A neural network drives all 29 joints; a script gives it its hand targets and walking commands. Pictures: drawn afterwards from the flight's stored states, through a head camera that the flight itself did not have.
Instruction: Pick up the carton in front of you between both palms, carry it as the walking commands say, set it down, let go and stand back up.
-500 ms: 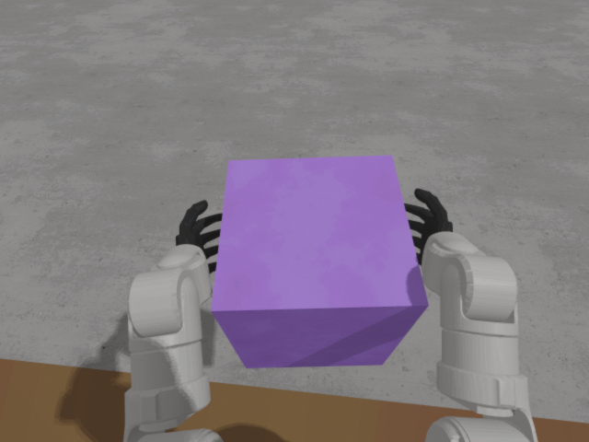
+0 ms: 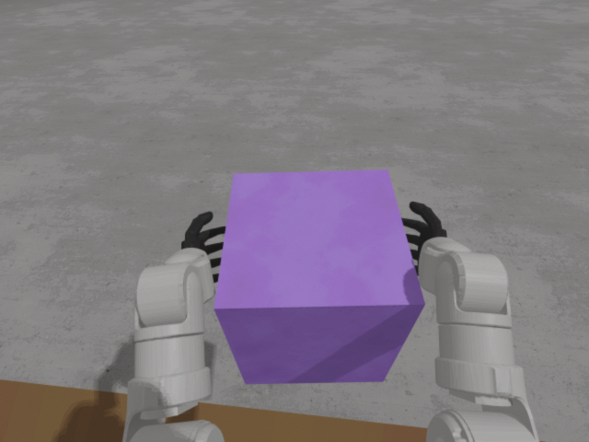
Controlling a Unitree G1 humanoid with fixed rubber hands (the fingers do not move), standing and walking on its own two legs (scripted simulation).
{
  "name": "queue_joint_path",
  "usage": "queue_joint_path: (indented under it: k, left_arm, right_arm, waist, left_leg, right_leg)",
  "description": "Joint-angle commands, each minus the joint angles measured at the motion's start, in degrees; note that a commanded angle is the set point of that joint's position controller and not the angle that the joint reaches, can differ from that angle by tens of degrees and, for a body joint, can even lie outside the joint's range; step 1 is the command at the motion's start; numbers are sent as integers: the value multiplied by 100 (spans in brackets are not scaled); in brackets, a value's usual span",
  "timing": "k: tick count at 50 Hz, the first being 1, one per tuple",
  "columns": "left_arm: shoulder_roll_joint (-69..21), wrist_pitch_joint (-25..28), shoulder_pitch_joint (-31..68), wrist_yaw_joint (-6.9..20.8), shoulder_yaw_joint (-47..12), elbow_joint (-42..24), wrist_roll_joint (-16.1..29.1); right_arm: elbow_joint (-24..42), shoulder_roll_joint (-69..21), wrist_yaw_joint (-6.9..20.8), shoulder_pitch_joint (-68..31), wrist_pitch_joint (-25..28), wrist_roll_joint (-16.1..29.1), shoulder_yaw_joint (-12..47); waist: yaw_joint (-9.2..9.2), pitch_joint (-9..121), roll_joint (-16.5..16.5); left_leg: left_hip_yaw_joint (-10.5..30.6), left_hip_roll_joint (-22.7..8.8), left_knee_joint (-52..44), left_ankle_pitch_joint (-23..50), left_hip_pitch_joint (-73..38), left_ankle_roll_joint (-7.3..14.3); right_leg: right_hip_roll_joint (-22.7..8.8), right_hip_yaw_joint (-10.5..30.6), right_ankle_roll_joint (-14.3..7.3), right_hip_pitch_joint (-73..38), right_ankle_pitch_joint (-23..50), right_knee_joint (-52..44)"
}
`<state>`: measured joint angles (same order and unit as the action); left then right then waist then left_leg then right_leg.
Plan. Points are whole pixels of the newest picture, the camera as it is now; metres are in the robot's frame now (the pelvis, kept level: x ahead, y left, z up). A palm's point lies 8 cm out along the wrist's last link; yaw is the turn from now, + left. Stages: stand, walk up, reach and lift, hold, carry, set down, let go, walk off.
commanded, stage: carry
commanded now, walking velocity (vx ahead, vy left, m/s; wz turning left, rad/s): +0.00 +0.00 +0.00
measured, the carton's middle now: (312, 283) +0.34 +0.00 +0.06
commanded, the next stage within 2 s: none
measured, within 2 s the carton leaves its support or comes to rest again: neither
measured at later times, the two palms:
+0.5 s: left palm (195, 272) +0.32 +0.15 +0.12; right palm (433, 261) +0.32 -0.15 +0.13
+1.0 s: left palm (193, 277) +0.31 +0.15 +0.12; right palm (433, 266) +0.31 -0.15 +0.12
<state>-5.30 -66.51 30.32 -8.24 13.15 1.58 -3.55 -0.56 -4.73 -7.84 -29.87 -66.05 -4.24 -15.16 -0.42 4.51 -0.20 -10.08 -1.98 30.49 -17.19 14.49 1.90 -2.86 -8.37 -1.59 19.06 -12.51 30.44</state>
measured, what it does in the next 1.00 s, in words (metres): stands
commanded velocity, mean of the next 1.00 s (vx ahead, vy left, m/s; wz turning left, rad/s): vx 0.00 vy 0.00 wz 0.00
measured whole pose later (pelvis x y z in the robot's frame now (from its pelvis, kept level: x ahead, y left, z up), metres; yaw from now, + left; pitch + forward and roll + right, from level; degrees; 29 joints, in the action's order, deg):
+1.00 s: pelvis -0.02 +0.00 +0.00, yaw +0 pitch +1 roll +0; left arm -5.1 -66.5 30.3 -8.4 13.2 1.5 -3.3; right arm -0.7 -4.8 -7.8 -30.0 -66.0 -4.4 -14.9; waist -0.3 4.1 -0.1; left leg -10.1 -2.0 31.2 -15.9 16.5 2.2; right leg -3.1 -8.4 -1.7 20.7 -10.8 30.3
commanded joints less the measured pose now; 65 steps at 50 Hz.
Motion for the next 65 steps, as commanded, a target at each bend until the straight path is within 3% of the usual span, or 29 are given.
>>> queue_joint_path:
  k: [1,5,11,17,18,20,21,23,25,28,29,34,36,39,41,42,43,44,46,48,49,51,52,54,56,59,63,64,65]
  left_arm:
    - [-5197,77,3622,577,-3536,-188,1608]
    - [-4969,114,3632,594,-3509,-524,1573]
    - [-5150,116,3753,571,-3587,-490,1645]
    - [-5078,129,3871,571,-3631,-655,1692]
    - [-4908,86,3551,574,-3466,-341,1550]
    - [-5001,107,3600,582,-3554,-590,1633]
    - [-5052,55,3675,596,-3580,-276,1621]
    - [-5145,114,3823,584,-3679,-634,1703]
    - [-5080,73,3715,583,-3549,-360,1597]
    - [-4976,66,3683,584,-3475,-495,1567]
    - [-5020,41,3770,604,-3567,-281,1648]
    - [-4974,85,3634,598,-3483,-451,1659]
    - [-5089,82,3726,601,-3680,-428,1680]
    - [-5063,93,3668,595,-3570,-358,1666]
    - [-5023,62,3586,557,-3525,-269,1614]
    - [-4996,123,3621,552,-3565,-588,1602]
    - [-4981,62,3711,536,-3485,-312,1566]
    - [-5115,105,3592,567,-3535,-403,1712]
    - [-5082,88,3815,597,-3651,-420,1724]
    - [-5200,118,3957,612,-3693,-625,1735]
    - [-5028,117,3848,594,-3567,-436,1699]
    - [-5086,87,3688,571,-3500,-403,1531]
    - [-5108,73,3677,573,-3599,-189,1626]
    - [-4988,111,3858,571,-3531,-628,1652]
    - [-4880,70,3618,576,-3445,-338,1481]
    - [-5143,76,3756,588,-3542,-373,1682]
    - [-4965,117,3850,581,-3496,-595,1605]
    - [-5074,76,3626,589,-3468,-322,1608]
    - [-5097,102,3630,581,-3510,-397,1591]
  right_arm:
    - [293,-4941,611,-3677,-1,1558,3636]
    - [158,-5002,597,-3559,-61,1548,3583]
    - [119,-4898,604,-3531,-30,1498,3536]
    - [210,-5027,627,-3488,-4,1573,3685]
    - [134,-4967,610,-3467,-32,1577,3659]
    - [238,-4998,605,-3312,-8,1539,3564]
    - [202,-4792,592,-3403,6,1420,3531]
    - [357,-4972,629,-3512,7,1569,3638]
    - [325,-4914,615,-3611,-20,1528,3666]
    - [53,-4881,599,-3324,-74,1416,3502]
    - [239,-4926,607,-3518,-19,1483,3579]
    - [295,-4911,604,-3451,-15,1514,3615]
    - [223,-4902,606,-3537,-28,1511,3559]
    - [163,-4895,635,-3492,-30,1598,3635]
    - [107,-4875,601,-3401,-36,1540,3511]
    - [273,-5027,616,-3533,-27,1602,3678]
    - [82,-4971,611,-3449,-18,1553,3539]
    - [327,-4942,606,-3533,-6,1606,3580]
    - [58,-4812,580,-3362,-12,1459,3402]
    - [338,-4986,604,-3562,2,1488,3570]
    - [161,-5061,602,-3644,-10,1595,3691]
    - [325,-4905,578,-3680,-3,1523,3644]
    - [181,-4814,549,-3643,-7,1482,3536]
    - [132,-5064,617,-3493,-22,1603,3608]
    - [-60,-4934,607,-3362,-53,1435,3533]
    - [407,-4936,614,-3711,8,1608,3644]
    - [141,-5038,623,-3457,-19,1531,3564]
    - [177,-4918,615,-3631,-20,1606,3609]
    - [240,-5009,601,-3724,-5,1641,3658]
  waist:
    - [-12,1780,-129]
    - [-12,1843,-183]
    - [-5,1704,134]
    - [5,1930,-70]
    - [6,1792,-225]
    - [-35,1819,17]
    - [39,1747,211]
    - [21,1906,26]
    - [63,1861,-115]
    - [-40,1704,56]
    - [39,1836,114]
    - [-14,1857,-220]
    - [8,1866,190]
    - [13,1927,-132]
    - [-29,1860,159]
    - [-5,1835,33]
    - [-17,1786,54]
    - [-13,1926,-221]
    - [57,1823,39]
    - [61,1753,147]
    - [19,1819,-80]
    - [10,1825,132]
    - [21,1797,121]
    - [96,1972,-59]
    - [-15,1880,-145]
    - [-26,1991,119]
    - [40,1784,-242]
    - [-6,1754,-3]
    - [-39,1736,-193]
  left_leg:
    - [648,-740,-462,1041,-405,67]
    - [637,-595,-353,986,-492,29]
    - [669,-642,-571,764,-198,62]
    - [761,-757,-489,1006,-283,93]
    - [734,-680,-489,972,-192,76]
    - [687,-704,-434,907,-266,41]
    - [729,-673,-508,868,-197,50]
    - [714,-696,-422,1220,-326,90]
    - [753,-714,-479,1137,-264,55]
    - [732,-729,-465,788,-104,92]
    - [761,-675,-541,1024,-243,54]
    - [738,-672,-411,999,-217,45]
    - [682,-701,-431,943,-149,72]
    - [750,-701,-493,1220,-168,57]
    - [736,-730,-436,1136,-145,47]
    - [648,-696,-447,1238,-269,30]
    - [673,-673,-411,1202,-132,9]
    - [624,-674,-363,1052,-342,53]
    - [719,-706,-434,678,-219,64]
    - [737,-754,-623,759,-192,114]
    - [843,-832,-652,630,-122,118]
    - [763,-747,-548,708,-174,130]
    - [781,-758,-596,849,-133,98]
    - [824,-847,-439,1296,-302,139]
    - [752,-737,-378,1278,-150,90]
    - [708,-736,-471,701,-214,50]
    - [806,-708,-595,507,-98,106]
    - [691,-717,-529,440,-151,86]
    - [676,-657,-555,356,-110,59]
  right_leg:
    - [-582,591,-98,-792,894,-270]
    - [-631,743,-143,-769,1325,-288]
    - [-623,712,-96,-716,904,-350]
    - [-605,665,-122,-924,946,-345]
    - [-592,626,-83,-907,1041,-371]
    - [-612,688,-98,-845,1039,-476]
    - [-685,714,-123,-811,994,-412]
    - [-644,640,-120,-807,1198,-225]
    - [-582,588,-81,-813,987,-242]
    - [-659,761,-94,-792,1010,-420]
    - [-646,713,-101,-737,938,-292]
    - [-639,677,-83,-847,1053,-347]
    - [-627,691,-84,-907,1202,-370]
    - [-587,585,-108,-863,1135,-220]
    - [-571,570,-40,-821,1033,-298]
    - [-558,602,-62,-744,1104,-205]
    - [-575,585,-35,-778,1131,-207]
    - [-621,675,-64,-672,1117,-297]
    - [-607,670,-70,-758,885,-351]
    - [-644,695,-77,-633,723,-363]
    - [-590,636,-76,-770,667,-336]
    - [-624,712,-137,-716,884,-351]
    - [-659,745,-129,-736,784,-377]
    - [-599,617,-116,-796,1103,-258]
    - [-630,633,-47,-846,1247,-259]
    - [-669,747,-147,-797,1052,-346]
    - [-654,739,-89,-818,747,-409]
    - [-640,717,-77,-769,833,-518]
    - [-662,764,-135,-717,716,-536]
